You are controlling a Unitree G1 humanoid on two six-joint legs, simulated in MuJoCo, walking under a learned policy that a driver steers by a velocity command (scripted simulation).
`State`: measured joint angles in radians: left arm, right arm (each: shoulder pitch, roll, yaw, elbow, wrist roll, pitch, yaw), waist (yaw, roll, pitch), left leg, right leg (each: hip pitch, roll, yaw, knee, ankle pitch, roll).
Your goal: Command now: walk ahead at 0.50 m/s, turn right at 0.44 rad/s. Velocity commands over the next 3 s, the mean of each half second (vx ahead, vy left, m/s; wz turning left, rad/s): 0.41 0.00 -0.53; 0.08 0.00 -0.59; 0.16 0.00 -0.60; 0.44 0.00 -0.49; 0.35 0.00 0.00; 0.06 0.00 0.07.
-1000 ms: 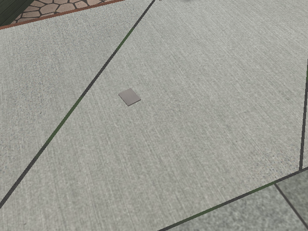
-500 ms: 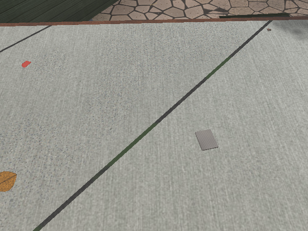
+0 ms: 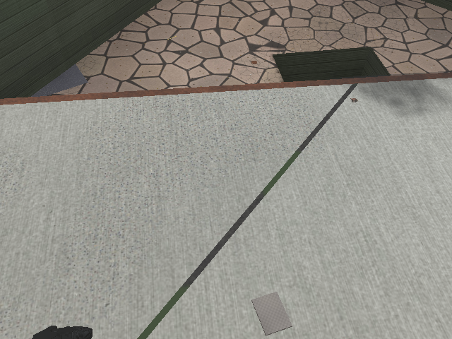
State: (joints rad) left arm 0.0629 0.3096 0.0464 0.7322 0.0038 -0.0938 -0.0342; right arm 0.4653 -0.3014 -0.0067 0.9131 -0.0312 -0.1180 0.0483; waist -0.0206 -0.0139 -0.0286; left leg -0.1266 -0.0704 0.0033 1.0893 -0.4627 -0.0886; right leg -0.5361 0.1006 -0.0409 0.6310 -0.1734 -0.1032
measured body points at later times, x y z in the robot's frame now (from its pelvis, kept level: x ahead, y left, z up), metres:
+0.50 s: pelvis +0.26 +0.04 +0.02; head +0.30 +0.05 +0.47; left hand +0.46 +0.28 -0.09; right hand +0.36 -0.25 -0.06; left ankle +0.38 +0.14 -0.71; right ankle +0.18 -0.06 -0.61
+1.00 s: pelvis +0.31 -0.01 +0.03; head +0.33 -0.05 +0.48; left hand +0.61 +0.12 -0.05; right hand +0.28 -0.33 -0.08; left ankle +0.42 +0.11 -0.65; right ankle +0.29 -0.11 -0.71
